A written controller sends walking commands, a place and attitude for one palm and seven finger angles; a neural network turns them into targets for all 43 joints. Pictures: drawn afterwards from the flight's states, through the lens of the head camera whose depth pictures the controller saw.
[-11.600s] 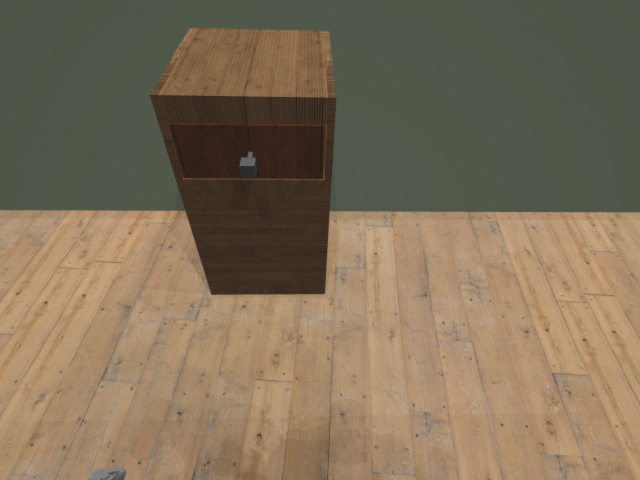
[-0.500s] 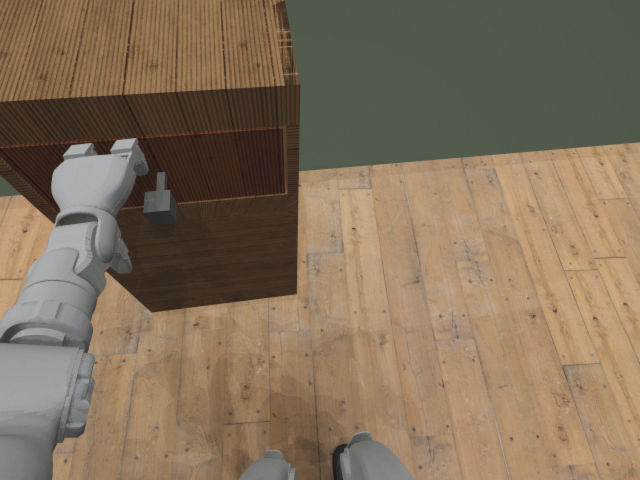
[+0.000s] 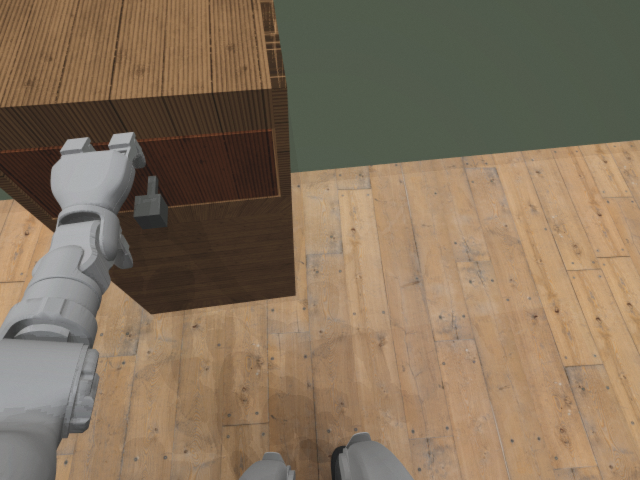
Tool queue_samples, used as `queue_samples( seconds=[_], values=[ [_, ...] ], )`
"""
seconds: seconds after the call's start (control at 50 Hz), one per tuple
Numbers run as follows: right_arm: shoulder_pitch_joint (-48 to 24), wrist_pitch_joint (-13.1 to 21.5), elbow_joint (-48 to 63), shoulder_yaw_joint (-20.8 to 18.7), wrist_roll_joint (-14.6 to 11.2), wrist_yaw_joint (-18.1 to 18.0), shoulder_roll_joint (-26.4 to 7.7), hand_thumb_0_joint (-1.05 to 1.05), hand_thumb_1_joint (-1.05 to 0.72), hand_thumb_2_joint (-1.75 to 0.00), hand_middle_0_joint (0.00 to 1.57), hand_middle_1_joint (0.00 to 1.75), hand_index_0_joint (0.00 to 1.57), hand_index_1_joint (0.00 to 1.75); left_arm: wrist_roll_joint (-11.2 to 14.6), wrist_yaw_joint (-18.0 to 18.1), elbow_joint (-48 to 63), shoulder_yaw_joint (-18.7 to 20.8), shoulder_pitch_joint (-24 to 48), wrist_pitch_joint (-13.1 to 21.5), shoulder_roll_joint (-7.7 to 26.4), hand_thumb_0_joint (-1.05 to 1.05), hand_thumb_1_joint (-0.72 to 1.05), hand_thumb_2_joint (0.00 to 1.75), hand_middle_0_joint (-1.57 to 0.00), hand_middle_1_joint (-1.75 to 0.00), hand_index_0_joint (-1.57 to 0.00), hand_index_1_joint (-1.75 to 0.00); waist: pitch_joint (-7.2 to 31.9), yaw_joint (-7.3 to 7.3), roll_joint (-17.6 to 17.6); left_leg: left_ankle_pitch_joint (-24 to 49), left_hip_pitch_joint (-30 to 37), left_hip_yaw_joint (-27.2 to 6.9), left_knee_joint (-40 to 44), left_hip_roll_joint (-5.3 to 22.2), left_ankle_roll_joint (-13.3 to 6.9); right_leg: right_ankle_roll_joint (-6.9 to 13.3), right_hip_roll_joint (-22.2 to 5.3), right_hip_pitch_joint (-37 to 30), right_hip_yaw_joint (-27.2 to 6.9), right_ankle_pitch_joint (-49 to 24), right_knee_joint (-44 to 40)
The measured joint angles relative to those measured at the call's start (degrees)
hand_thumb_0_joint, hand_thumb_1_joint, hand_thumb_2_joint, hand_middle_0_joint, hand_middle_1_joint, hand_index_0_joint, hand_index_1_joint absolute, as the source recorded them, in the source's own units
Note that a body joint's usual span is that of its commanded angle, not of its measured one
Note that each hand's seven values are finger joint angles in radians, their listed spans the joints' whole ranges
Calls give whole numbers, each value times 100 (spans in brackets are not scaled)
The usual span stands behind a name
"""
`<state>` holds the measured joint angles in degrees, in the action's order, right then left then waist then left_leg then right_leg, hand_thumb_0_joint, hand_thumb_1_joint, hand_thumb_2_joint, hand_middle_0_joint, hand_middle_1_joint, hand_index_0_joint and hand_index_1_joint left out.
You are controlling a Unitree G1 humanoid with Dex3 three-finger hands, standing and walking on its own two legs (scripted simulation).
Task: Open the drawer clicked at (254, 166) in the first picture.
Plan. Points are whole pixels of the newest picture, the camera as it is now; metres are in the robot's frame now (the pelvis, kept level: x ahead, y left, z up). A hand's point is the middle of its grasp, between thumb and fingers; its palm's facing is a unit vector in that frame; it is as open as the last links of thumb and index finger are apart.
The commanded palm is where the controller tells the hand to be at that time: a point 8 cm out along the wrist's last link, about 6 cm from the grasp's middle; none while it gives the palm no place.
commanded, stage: move the hooked fingers above the handle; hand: left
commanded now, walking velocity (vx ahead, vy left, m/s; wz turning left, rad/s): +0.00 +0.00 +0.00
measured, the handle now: (152, 200) +0.52 +0.24 -0.07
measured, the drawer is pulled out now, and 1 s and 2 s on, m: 0.00 0.00 0.00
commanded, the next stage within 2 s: lower the fingers behind the handle in 0.26 s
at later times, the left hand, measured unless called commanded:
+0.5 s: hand (101, 222) +0.45 +0.28 -0.02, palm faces -0.12 -0.01 -0.99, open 13.9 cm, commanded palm +0.46 +0.27 +0.04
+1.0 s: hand (118, 225) +0.47 +0.28 -0.05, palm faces -0.10 -0.04 -0.99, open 13.9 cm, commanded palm +0.46 +0.26 +0.01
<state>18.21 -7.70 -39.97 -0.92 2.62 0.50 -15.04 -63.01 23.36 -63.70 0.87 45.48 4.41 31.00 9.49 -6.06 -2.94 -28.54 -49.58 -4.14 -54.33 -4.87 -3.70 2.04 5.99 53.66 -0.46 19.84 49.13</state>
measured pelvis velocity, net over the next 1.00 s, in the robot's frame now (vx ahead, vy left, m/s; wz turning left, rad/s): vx -0.01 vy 0.00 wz -0.01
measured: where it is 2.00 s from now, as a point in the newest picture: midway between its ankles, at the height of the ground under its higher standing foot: outside the picture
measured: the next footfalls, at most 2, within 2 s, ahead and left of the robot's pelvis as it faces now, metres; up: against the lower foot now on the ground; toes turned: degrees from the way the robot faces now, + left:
none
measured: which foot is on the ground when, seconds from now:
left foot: down 0.00-1.00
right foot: down 0.00-1.00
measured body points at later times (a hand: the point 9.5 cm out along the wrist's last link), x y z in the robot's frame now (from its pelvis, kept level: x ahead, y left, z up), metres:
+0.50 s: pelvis -0.01 +0.00 +0.00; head +0.12 +0.00 +0.43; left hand +0.45 +0.28 +0.04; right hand +0.02 -0.28 -0.13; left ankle -0.05 +0.08 -0.68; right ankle +0.02 -0.10 -0.68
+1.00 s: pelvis -0.01 +0.00 -0.02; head +0.14 +0.02 +0.40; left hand +0.47 +0.28 +0.00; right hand -0.01 -0.26 -0.15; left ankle -0.05 +0.08 -0.68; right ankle +0.02 -0.10 -0.68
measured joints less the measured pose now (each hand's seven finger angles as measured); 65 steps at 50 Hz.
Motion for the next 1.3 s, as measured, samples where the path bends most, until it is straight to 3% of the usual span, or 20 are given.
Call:
queue_samples(
  seconds=[0.12, 0.3, 0.46, 0.56, 0.66, 0.76, 0.84, 0.96, 1.08, 1.3],
  values=[
    [13, -10, 57, 15, -32, -21, -41, 0, -90, -89, 20, 30, 20, 30, 39, -100, -110, 83, -56, -47, 82, 0, -49, 30, -31, -120, -31, -120, -47, -19, 8, 29, -1, 83, 54, 29, 7, 14, 31, 46, -79, -39, 3],
    [28, 38, 0, -23, -10, -91, -89, 0, -90, -89, 20, 30, 20, 30, 3, -56, 167, 380, -255, 315, 314, 0, -49, 30, -32, -120, -32, -120, -18, -9, 56, 13, -139, 122, -39, 41, 23, 24, 47, 203, -99, -32, 115],
    [4, 95, -51, -74, -63, -71, -112, 0, -90, -89, 20, 30, 20, 30, 90, -62, -100, 85, -140, 115, 263, 0, -49, 30, -31, -120, -31, -120, -22, 43, 10, 41, -149, 50, -75, 1, 11, 1, -2, 164, -26, -47, 96],
    [-9, 183, -34, -29, -50, -95, -76, 0, -90, -89, 20, 30, 20, 30, 15, -143, -217, -31, -20, 290, 172, 0, -49, 30, -31, -120, -31, -120, -2, -28, 46, 20, -304, -3, -216, -33, 5, -6, -35, 289, 42, -20, 199],
    [-36, 233, -54, -2, 48, -62, -64, 0, -90, -89, 20, 30, 20, 30, -150, 122, -125, 172, 69, 493, 180, 0, -49, 30, -32, -120, -32, -120, 87, -126, 55, -97, -659, 5, -538, -39, 9, -12, -30, 638, 73, 77, 490],
    [-78, 193, -88, 19, 68, 22, -65, 0, -90, -89, 20, 30, 20, 30, -165, 421, -343, 237, 234, 142, 227, 0, -49, 30, -32, -120, -32, -120, 74, -156, -4, -192, -900, 57, -771, -26, -9, -36, -7, 888, 52, 145, 706],
    [-55, 177, -94, 45, 29, 52, -38, 0, -90, -89, 20, 30, 20, 30, -74, 300, -493, 167, 280, -158, 219, 0, -49, 30, -31, -120, -31, -120, -4, -146, -52, -191, -944, 72, -785, -24, -23, -54, -6, 930, 39, 137, 713],
    [81, 219, -162, 73, 40, 0, 31, 0, -90, -89, 21, 30, 20, 30, -2, -38, -280, 232, 118, 59, 217, 0, -49, 30, -32, -120, -32, -120, 57, -151, -28, -202, -943, 51, -764, -22, -22, -47, -6, 927, 58, 154, 694],
    [103, 226, -194, 57, 79, 6, -15, 0, -90, -89, 21, 30, 20, 30, -124, 131, -256, 228, 96, 337, 358, 0, -49, 30, -32, -120, -32, -120, 118, -139, -6, -321, -1099, 21, -986, -7, -10, -23, 16, 1075, 114, 254, 883],
    [-97, 227, -165, -19, 96, 75, -58, 0, -90, -89, 20, 30, 20, 30, -122, 417, -220, 209, 73, 136, 170, 0, -49, 30, -32, -120, -29, -120, 112, -59, -24, -404, -1390, -17, -1271, -19, 19, -12, 5, 1354, 190, 331, 1142]
  ],
)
